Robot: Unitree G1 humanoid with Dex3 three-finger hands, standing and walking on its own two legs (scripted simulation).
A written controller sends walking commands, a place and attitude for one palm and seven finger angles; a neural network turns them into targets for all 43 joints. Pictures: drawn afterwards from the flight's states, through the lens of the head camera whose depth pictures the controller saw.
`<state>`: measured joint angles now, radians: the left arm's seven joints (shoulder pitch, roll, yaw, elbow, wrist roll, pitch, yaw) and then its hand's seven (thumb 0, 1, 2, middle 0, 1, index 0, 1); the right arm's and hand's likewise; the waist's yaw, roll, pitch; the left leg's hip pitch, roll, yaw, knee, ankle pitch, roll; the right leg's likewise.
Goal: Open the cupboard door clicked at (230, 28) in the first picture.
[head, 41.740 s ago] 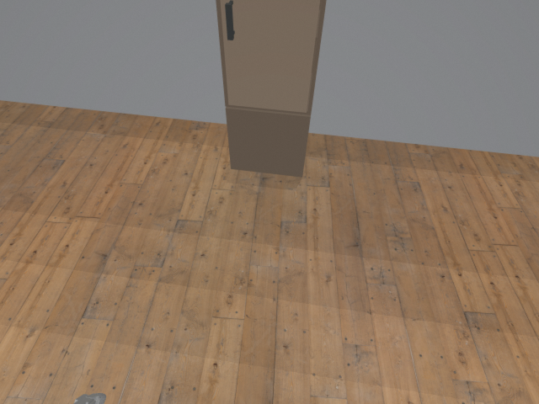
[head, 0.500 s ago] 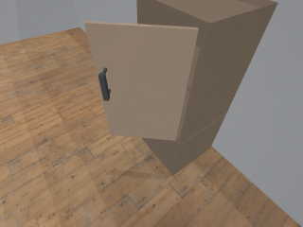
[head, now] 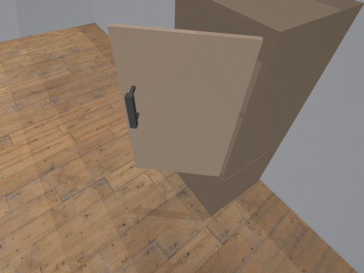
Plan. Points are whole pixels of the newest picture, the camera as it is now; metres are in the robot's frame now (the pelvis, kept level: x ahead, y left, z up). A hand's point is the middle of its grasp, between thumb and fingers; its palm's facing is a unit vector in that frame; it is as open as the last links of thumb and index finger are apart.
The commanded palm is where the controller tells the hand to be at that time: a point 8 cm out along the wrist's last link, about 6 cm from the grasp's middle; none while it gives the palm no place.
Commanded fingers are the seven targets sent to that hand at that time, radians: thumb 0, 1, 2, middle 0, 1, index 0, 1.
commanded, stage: come to a stop and stand still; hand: left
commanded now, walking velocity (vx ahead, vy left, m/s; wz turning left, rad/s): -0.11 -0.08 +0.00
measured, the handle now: (133, 107) +0.54 +0.19 +0.04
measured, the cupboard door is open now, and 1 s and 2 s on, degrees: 49 49 49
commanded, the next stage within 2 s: look again from close up in 0.84 s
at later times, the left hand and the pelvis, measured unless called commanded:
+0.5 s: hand out of the picture +0.00 +0.15 -0.16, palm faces +0.01 -0.98 -0.19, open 7.3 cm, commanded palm none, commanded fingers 0.00 0.90 0.90 -0.20 -0.30 -0.20 -0.30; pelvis -0.01 -0.02 +0.01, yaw -1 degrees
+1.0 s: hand out of the picture -0.05 +0.11 -0.17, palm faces +0.03 -0.99 -0.14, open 7.4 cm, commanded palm none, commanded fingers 0.00 0.90 0.90 -0.20 -0.30 -0.20 -0.30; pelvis -0.02 -0.04 +0.01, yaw +0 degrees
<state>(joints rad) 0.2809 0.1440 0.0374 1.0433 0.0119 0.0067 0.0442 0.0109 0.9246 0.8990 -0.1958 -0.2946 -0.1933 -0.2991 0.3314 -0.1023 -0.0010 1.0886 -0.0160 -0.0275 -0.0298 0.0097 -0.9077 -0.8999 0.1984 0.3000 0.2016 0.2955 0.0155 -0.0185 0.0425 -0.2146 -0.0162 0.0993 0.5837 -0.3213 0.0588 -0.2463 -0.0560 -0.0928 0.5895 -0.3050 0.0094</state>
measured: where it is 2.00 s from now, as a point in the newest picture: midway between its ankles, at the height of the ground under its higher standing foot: outside the picture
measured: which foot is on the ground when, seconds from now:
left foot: down 0.00-1.00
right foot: down 0.00-1.00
